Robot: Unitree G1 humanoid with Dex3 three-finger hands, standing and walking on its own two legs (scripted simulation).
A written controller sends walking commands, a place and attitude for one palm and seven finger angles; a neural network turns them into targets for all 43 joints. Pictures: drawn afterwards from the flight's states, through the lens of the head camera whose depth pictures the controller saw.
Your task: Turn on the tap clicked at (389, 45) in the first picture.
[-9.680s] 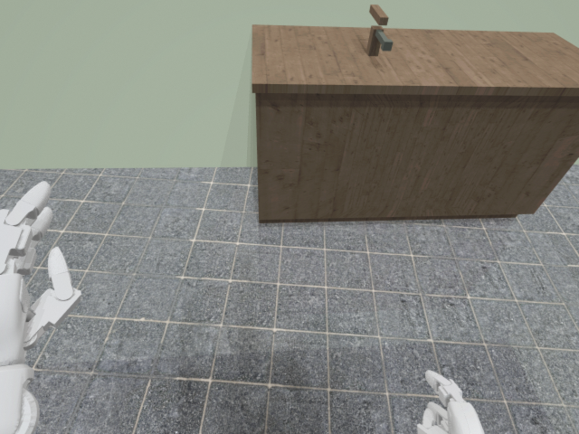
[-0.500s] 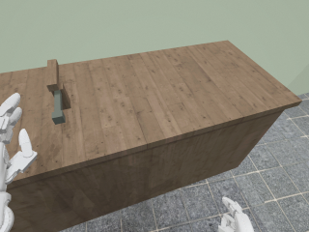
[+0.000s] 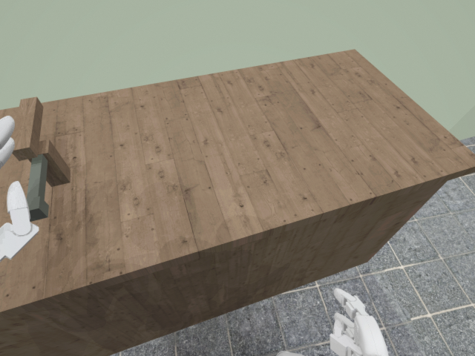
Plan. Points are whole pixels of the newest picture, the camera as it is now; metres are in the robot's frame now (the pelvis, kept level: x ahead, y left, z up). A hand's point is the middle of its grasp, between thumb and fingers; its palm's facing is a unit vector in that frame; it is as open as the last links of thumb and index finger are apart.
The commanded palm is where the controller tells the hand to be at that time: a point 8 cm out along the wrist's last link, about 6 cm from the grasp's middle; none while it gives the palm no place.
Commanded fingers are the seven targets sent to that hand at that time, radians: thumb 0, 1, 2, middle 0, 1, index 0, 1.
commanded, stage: come to a stop and stand still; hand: left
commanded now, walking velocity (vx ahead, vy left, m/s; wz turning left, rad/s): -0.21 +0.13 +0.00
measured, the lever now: (34, 209) +0.31 +0.35 +0.07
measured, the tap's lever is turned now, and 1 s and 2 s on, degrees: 0 0 0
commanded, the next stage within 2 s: look again from close up in 1.06 s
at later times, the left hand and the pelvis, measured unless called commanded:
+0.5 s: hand out of the picture +0.20 +0.29 +0.23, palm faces +0.55 -0.72 -0.42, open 7.4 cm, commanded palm +0.12 +0.30 +0.19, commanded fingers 0.00 0.90 0.90 -0.20 -0.30 -0.20 -0.30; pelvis -0.01 +0.01 +0.01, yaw +5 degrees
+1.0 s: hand out of the picture +0.19 +0.32 +0.20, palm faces +0.47 -0.81 -0.35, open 7.4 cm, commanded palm +0.12 +0.34 +0.19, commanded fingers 0.00 0.90 0.90 -0.20 -0.30 -0.20 -0.30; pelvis -0.01 +0.04 +0.01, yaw +6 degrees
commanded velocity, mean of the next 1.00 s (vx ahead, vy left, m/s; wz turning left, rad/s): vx -0.04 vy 0.03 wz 0.00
